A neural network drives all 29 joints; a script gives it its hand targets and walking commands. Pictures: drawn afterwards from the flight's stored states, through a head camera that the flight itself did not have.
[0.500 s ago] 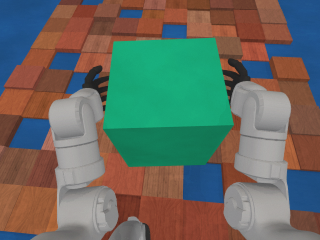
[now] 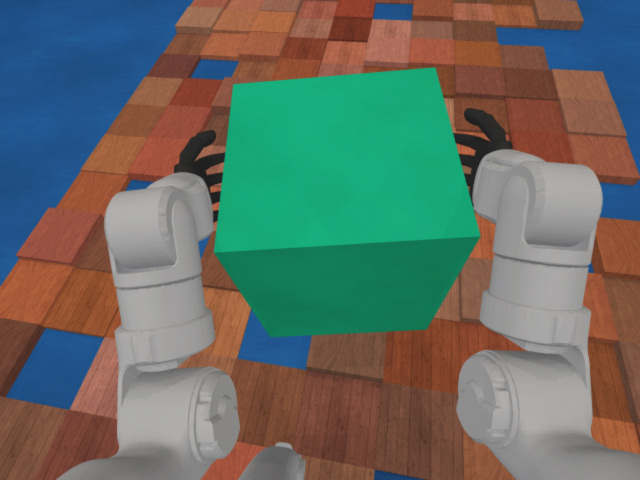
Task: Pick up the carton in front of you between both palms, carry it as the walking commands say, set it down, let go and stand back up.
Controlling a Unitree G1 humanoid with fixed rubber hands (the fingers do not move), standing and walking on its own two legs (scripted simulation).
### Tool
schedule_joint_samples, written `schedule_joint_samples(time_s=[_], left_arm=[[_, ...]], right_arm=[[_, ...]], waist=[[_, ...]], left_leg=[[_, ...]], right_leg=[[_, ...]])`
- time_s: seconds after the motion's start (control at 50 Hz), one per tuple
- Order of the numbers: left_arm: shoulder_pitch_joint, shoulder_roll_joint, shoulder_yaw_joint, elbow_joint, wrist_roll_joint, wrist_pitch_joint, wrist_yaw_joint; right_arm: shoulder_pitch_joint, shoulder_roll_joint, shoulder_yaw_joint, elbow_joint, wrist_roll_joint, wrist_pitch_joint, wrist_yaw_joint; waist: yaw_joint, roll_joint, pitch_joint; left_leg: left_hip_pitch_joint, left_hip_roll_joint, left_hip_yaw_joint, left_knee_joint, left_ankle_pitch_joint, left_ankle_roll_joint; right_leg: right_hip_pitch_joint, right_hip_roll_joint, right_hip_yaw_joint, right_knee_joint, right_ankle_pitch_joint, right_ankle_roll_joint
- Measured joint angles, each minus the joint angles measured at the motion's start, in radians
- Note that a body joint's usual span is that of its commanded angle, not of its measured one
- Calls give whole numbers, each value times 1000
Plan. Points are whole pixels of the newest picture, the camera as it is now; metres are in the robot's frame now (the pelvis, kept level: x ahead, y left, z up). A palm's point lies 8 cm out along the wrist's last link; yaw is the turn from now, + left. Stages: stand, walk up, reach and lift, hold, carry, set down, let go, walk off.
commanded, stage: carry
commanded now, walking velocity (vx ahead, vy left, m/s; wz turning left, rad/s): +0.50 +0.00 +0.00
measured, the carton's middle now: (341, 221) +0.41 +0.03 +0.08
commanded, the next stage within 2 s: none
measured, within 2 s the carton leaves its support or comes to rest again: neither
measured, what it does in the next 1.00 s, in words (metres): walks ahead: left foot 0.04 m lower, then right foot 0.05 m higher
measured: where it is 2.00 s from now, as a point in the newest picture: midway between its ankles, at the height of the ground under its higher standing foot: (332, 194)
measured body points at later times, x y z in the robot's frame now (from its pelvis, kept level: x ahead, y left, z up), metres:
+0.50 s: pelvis +0.32 +0.04 -0.06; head +0.38 +0.04 +0.39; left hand +0.72 +0.15 +0.02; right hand +0.69 -0.15 +0.03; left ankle +0.31 +0.06 -0.79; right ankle +0.37 -0.11 -0.66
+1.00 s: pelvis +0.62 +0.04 -0.01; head +0.65 +0.05 +0.44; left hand +0.99 +0.24 +0.17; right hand +1.03 -0.06 +0.17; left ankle +0.72 +0.16 -0.72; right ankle +0.59 -0.07 -0.74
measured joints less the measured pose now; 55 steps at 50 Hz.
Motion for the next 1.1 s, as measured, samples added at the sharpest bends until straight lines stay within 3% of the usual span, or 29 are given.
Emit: schedule_joint_samples(time_s=[0.06, 0.12, 0.2, 0.22, 0.26, 0.28, 0.32, 0.42, 0.52, 0.58, 0.66, 0.68, 0.7, 0.74, 0.76, 0.8, 0.86, 0.9, 0.94, 1.04, 1.08, 1.1], left_arm=[[0, 5, -11, 43, -12, -15, 6], [-6, 11, -30, 105, -22, -32, 10], [-19, 34, -56, 212, -29, -40, 11], [-23, 46, -59, 241, -33, -41, 10], [-44, 70, -65, 306, -38, -55, 3], [-47, 74, -65, 334, -36, -63, 2], [-22, 59, -69, 359, -20, -64, 1], [77, 1, -67, 276, 30, -57, 3], [153, -26, -51, 178, 40, -105, 4], [202, -35, -61, 126, 36, -135, 4], [244, -37, -89, 68, 26, -166, 5], [247, -42, -99, 64, 25, -178, 6], [241, -50, -115, 65, 28, -192, 16], [225, -56, -134, 58, 26, -197, 29], [226, -52, -140, 46, 17, -193, 35], [230, -37, -146, 12, -12, -178, 46], [203, -11, -142, -15, -54, -153, 56], [162, 3, -135, -4, -68, -137, 58], [113, 17, -129, 31, -77, -120, 57], [-6, 52, -133, 175, -81, -66, 52], [-54, 73, -137, 236, -80, -38, 47], [-80, 89, -138, 265, -83, -26, 43]], right_arm=[[3, 10, -16, 18, -32, -3, 12], [12, 6, -29, 47, -50, -7, 25], [25, 3, -31, 132, -68, -24, 35], [22, 3, -26, 166, -72, -33, 37], [15, 2, -14, 223, -78, -57, 40], [21, -1, -7, 247, -75, -69, 42], [62, -6, 6, 273, -59, -79, 42], [190, -10, 44, 211, 13, -99, 27], [254, 11, 66, 154, 40, -172, 13], [286, 23, 73, 124, 44, -209, 11], [311, 30, 73, 73, 48, -233, 12], [313, 22, 72, 58, 52, -234, 13], [314, 10, 65, 41, 58, -233, 15], [313, -7, 51, 16, 70, -230, 24], [311, -7, 48, 4, 71, -226, 26], [304, 5, 43, -29, 61, -209, 26], [278, 22, 35, -77, 34, -175, 27], [251, 22, 29, -90, 18, -152, 28], [219, 16, 23, -80, 5, -128, 30], [141, -21, 7, 9, -5, -60, 34], [87, -42, 5, 77, -1, -33, 34], [53, -50, 7, 118, -1, -25, 34]], waist=[[29, -5, -35], [48, 14, -74], [44, 30, -134], [32, 33, -147], [-12, 5, -160], [-36, -9, -155], [-79, -7, -146], [-150, 26, -90], [-177, 29, -61], [-171, 22, -65], [-143, 15, -81], [-131, 35, -74], [-114, 54, -62], [-61, 45, -44], [-39, 37, -39], [-5, 23, -37], [27, 9, -49], [43, 6, -71], [50, 8, -100], [30, 20, -189], [10, 31, -220], [4, 37, -238]], left_leg=[[-61, 2, 27, -128, 138, 4], [-52, -5, 57, -374, 341, 9], [62, -22, 99, -627, 569, 51], [113, -20, 113, -654, 554, 62], [146, -47, 114, -587, 254, 88], [139, -64, 118, -543, 169, 101], [138, -78, 124, -496, 135, 109], [203, -80, 116, -497, 63, 121], [278, -72, 92, -513, -12, 113], [345, -62, 72, -548, -54, 96], [430, -46, 59, -559, -103, 80], [424, -25, 60, -494, -109, 73], [375, -3, 53, -359, -39, 49], [231, -24, -4, 18, -64, -1], [167, -33, -24, 167, -84, -5], [65, -27, -41, 293, -90, 2], [-27, 13, -42, 180, -96, 4], [-54, 30, -33, 14, -102, 0], [-53, 38, -21, -160, -26, -4], [61, 46, 15, -534, 268, -9], [148, 49, 53, -619, 294, -8], [175, 47, 33, -606, 241, -11]], right_leg=[[71, 8, 0, -21, -56, -2], [148, 29, -1, -13, -136, -3], [229, 55, -6, 122, -312, 12], [223, 55, -17, 225, -363, 19], [115, 39, 13, 543, -479, 48], [41, 32, 42, 690, -507, 53], [-101, 13, 75, 883, -502, 50], [-387, -65, 86, 949, -450, 62], [-576, -106, 68, 916, -392, 72], [-591, -93, 39, 753, -352, 65], [-458, -26, -37, 355, -241, 41], [-418, -4, -51, 310, -174, 17], [-395, 4, -67, 312, -174, 5], [-351, 9, -66, 312, -225, -1], [-321, 11, -59, 295, -243, 1], [-255, 11, -46, 241, -259, 12], [-161, -3, -32, 161, -269, 22], [-112, -16, -21, 124, -285, 27], [-68, -27, -12, 103, -310, 41], [30, -40, -1, 151, -439, 90], [44, -47, 4, 258, -537, 103], [20, -53, 7, 359, -586, 101]])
